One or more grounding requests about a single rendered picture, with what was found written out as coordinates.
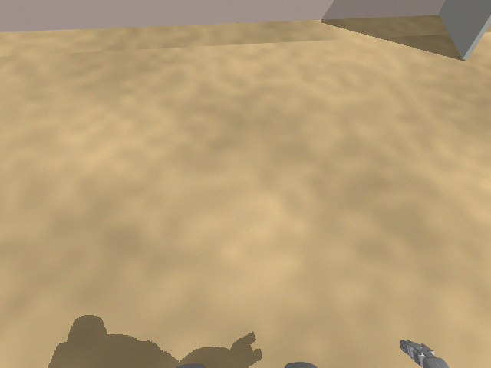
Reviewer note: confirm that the right robot hand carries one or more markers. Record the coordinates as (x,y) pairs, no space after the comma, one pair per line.
(422,355)

